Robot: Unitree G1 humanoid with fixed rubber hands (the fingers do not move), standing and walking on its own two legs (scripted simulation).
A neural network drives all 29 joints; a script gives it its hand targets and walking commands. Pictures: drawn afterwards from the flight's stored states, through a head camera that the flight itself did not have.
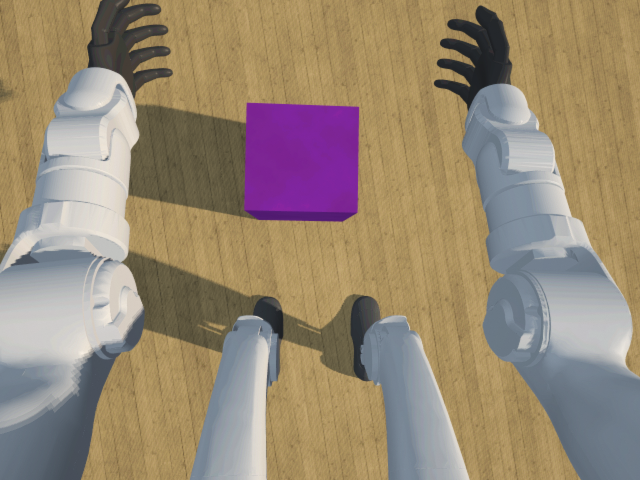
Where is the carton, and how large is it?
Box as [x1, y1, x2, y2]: [244, 103, 358, 221]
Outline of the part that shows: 247,103 244,209 258,219 342,221 357,212 358,107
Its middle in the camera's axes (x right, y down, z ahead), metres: -0.04 -0.15 +0.84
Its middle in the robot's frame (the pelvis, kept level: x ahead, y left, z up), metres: +0.53 +0.03 -0.52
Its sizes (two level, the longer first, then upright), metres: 0.210 0.200 0.250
